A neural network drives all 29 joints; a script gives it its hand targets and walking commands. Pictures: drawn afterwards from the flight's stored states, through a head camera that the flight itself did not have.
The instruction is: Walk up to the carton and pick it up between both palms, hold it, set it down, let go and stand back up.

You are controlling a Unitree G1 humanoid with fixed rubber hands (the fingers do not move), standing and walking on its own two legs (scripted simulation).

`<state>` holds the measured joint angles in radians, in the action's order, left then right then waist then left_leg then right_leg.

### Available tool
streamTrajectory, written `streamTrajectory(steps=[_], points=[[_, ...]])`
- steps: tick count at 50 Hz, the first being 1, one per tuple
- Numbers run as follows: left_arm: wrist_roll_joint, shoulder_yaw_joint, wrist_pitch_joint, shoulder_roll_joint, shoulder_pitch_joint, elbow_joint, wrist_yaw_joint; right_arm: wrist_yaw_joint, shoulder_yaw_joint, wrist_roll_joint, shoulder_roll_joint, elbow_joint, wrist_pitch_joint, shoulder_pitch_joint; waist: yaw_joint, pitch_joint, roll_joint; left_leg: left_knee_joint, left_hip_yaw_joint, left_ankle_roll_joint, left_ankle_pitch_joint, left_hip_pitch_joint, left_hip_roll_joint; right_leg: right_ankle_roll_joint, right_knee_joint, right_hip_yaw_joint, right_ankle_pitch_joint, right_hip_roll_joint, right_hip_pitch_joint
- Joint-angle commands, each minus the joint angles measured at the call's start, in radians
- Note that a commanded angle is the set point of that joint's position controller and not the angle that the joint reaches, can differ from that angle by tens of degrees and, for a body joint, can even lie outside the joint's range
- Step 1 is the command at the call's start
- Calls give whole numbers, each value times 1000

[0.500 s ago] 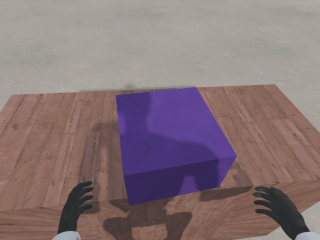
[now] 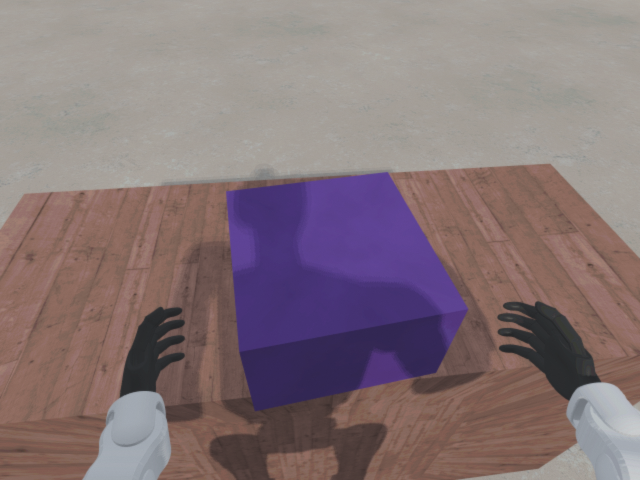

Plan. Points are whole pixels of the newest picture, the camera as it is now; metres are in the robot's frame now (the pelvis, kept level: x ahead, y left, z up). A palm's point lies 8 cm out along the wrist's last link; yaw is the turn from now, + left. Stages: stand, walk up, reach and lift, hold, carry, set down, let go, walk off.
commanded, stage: reach and lift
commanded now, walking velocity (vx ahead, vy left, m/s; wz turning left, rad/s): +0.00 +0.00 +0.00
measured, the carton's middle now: (328, 279) +0.41 -0.01 +0.01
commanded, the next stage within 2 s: none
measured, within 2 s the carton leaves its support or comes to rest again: neither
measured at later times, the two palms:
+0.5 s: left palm (130, 312) +0.27 +0.22 +0.12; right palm (549, 289) +0.31 -0.26 +0.11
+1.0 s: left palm (140, 262) +0.32 +0.21 +0.14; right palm (524, 228) +0.38 -0.25 +0.14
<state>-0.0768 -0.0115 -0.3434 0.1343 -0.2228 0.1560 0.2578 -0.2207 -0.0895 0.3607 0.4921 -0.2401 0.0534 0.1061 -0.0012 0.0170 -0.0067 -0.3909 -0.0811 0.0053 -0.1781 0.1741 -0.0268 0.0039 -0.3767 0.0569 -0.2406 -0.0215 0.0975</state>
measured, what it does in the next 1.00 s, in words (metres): stands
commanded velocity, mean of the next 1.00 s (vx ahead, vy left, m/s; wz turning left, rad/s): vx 0.00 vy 0.00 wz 0.00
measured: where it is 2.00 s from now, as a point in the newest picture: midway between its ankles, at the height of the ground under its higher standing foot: outside the picture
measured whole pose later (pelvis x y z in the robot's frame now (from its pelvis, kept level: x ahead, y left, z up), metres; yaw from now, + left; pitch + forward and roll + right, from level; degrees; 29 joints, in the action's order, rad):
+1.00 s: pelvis -0.01 +0.00 +0.00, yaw +0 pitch -1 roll +0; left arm -0.11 0.18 -0.65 0.13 0.39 -0.02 0.20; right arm -0.18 -0.05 0.38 0.52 -0.59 0.31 -0.61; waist 0.04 -0.01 -0.03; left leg -0.38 -0.08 0.00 -0.16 0.20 -0.03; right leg 0.01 -0.38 0.06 -0.23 -0.02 0.14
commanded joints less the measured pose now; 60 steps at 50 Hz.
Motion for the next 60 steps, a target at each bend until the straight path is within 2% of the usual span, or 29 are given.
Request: streamTrajectory(steps=[1,4,5,6,8,11,12,16,17,20,22,24,25,26,27,28,30,31,34,38,39,40,41,44,49,52,53,57,60], points=[[-38,108,13,26,251,392,-3,30,-50,136,311,302,-26,-302,78,196,60,46,66,-70,464,-320,-1,63,99,-13,410,-64,176],[-61,93,-5,30,370,315,-23,36,-54,125,300,270,-2,-410,59,170,88,55,70,-53,353,-275,0,58,110,-12,320,-56,224],[-48,119,-7,29,266,336,-24,42,-29,132,299,279,0,-316,78,166,91,52,63,-52,395,-289,1,61,114,-5,370,-56,199],[-62,100,-4,42,381,334,-27,38,-42,126,305,274,4,-408,59,230,97,42,65,-48,369,-291,0,55,101,-5,343,-56,225],[-61,131,-24,54,377,340,-23,41,-32,143,319,286,6,-427,88,220,74,34,64,-58,439,-320,-2,64,105,-12,367,-67,216],[-66,112,-47,46,450,322,-27,35,-52,129,332,208,39,-494,61,205,61,40,73,-60,383,-293,-7,73,106,-18,298,-69,254],[-65,145,-64,62,465,284,-29,40,-32,125,325,224,50,-521,88,204,78,56,68,-52,346,-272,-9,68,112,-18,278,-67,228],[-41,194,-126,82,522,192,-37,44,9,125,293,87,107,-584,124,151,91,79,47,-30,263,-245,-10,59,121,-6,230,-57,240],[-52,188,-142,74,552,152,-46,43,-2,120,301,80,127,-642,104,134,116,94,57,-23,192,-232,-8,57,123,-2,193,-54,256],[-77,224,-168,113,664,64,-58,48,30,117,275,107,152,-766,147,172,161,91,42,2,164,-163,-3,46,108,6,181,-41,237],[-54,242,-190,115,632,81,-57,53,36,114,278,66,160,-737,155,193,112,85,39,-7,228,-218,-2,50,107,1,229,-44,220],[-70,228,-212,108,693,2,-68,55,30,109,286,36,178,-814,137,206,134,83,41,-5,190,-199,-1,48,109,-9,196,-49,231],[-73,232,-218,134,751,6,-62,45,39,121,269,23,192,-884,163,200,97,88,42,-2,142,-167,-6,57,107,-2,119,-45,247],[-64,202,-230,99,696,21,-64,42,29,112,274,-14,199,-811,137,189,79,92,40,-12,138,-199,-11,59,115,-16,122,-49,256],[-64,236,-238,159,830,-17,-61,40,17,106,294,-32,207,-934,139,220,81,97,41,-4,91,-160,-6,55,111,-9,87,-44,270],[-72,230,-241,144,795,-44,-60,37,46,106,276,-34,208,-924,154,234,103,87,40,-1,128,-165,-8,62,103,-13,105,-50,253],[-64,214,-244,127,779,29,-63,44,52,118,285,-37,201,-915,148,281,64,58,40,-21,234,-218,-7,57,94,-23,233,-58,234],[-62,211,-252,117,808,45,-65,43,6,89,311,-72,203,-945,99,292,69,57,50,-28,243,-235,-7,55,87,-38,250,-67,244],[-45,240,-259,127,792,104,-74,53,13,97,313,-103,193,-907,103,323,34,26,44,-51,392,-269,0,46,85,-33,380,-68,199],[-40,249,-259,164,902,152,-60,53,12,109,332,-93,177,-1052,122,384,-16,7,49,-73,488,-290,-6,54,78,-40,420,-76,182],[-56,242,-250,176,900,130,-60,52,9,102,324,-116,182,-1039,115,392,24,13,46,-63,439,-266,0,52,78,-39,393,-79,179],[-60,231,-247,171,910,105,-62,53,8,91,320,-156,185,-1046,110,368,8,19,41,-60,395,-245,5,41,79,-38,381,-68,184],[-63,258,-253,182,962,109,-53,50,18,104,332,-82,176,-1120,139,399,56,12,40,-57,446,-241,-1,44,65,-39,402,-79,171],[-75,238,-253,185,996,2,-54,49,38,103,319,-157,181,-1177,142,374,42,23,42,-42,340,-188,4,39,69,-34,355,-64,173],[-94,230,-262,213,1092,-222,-60,44,74,95,292,-252,205,-1294,178,323,123,54,41,-7,187,-103,-2,31,70,-30,240,-54,190],[-70,255,-259,204,1085,-149,-59,49,87,78,291,-256,197,-1278,193,420,110,37,35,-16,285,-153,3,29,61,-30,333,-60,144],[-52,278,-258,219,1098,-224,-58,53,107,85,287,-319,204,-1266,196,409,116,29,28,-18,301,-134,8,20,49,-30,360,-59,141],[-72,264,-239,213,1126,-118,-70,69,92,95,304,-246,172,-1322,176,543,112,-6,32,-41,463,-165,11,3,16,-35,600,-67,75],[-46,293,-233,238,1155,-223,-73,73,110,92,304,-328,175,-1343,191,505,92,1,28,-46,436,-127,21,-1,20,-26,591,-61,63]])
